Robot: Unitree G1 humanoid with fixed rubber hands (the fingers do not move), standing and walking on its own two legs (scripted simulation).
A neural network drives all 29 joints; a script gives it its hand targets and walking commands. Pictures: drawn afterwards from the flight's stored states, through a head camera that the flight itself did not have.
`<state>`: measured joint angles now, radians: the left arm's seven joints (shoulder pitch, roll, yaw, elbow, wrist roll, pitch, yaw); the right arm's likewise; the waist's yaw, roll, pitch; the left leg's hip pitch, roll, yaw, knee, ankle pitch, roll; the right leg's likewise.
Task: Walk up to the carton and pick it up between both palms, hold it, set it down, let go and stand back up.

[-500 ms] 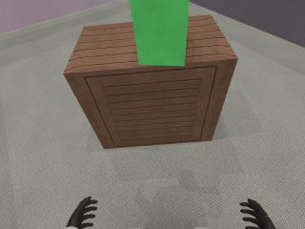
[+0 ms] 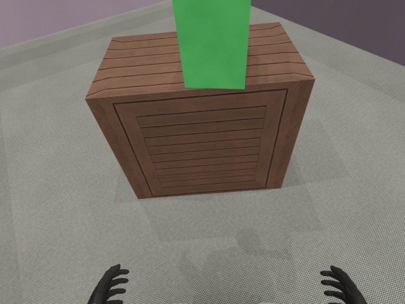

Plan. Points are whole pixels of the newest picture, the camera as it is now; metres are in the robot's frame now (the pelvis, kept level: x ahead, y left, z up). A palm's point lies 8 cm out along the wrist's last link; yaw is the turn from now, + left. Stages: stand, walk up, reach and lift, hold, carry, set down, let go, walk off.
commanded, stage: walk up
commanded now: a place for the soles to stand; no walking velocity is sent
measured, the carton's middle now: (217, 28) +0.94 -0.01 +0.11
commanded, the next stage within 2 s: none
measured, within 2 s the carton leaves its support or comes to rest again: neither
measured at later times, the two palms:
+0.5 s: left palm (77, 289) +0.17 +0.32 -0.10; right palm out of the picture +0.12 -0.25 -0.08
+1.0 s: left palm (101, 256) +0.23 +0.27 -0.07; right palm (373, 267) +0.21 -0.31 -0.09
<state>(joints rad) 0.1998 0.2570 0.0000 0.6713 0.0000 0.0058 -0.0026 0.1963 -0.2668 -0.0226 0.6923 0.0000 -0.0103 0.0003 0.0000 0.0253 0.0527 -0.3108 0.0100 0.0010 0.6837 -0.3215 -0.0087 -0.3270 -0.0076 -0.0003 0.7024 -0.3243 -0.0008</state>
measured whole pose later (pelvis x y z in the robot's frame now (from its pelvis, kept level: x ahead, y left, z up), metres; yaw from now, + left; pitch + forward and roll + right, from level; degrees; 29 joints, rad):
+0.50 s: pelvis +0.07 +0.04 +0.00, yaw +0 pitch -2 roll -2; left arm 0.29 0.36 0.00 0.68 0.00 -0.02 -0.01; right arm 0.41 -0.33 -0.06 0.70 0.00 -0.06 0.03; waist 0.00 -0.01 0.05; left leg -0.27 0.03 0.01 0.75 -0.44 0.03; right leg -0.55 -0.01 0.00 1.05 -0.50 -0.04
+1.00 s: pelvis +0.15 -0.02 +0.00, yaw +1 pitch -8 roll +2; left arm 0.35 0.36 0.00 0.68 0.00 -0.03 -0.01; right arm 0.44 -0.37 -0.06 0.62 0.00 0.03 0.03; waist 0.00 0.00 0.08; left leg -0.44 0.02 -0.01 1.10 -0.44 0.00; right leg -0.32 -0.01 -0.02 0.68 -0.29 -0.05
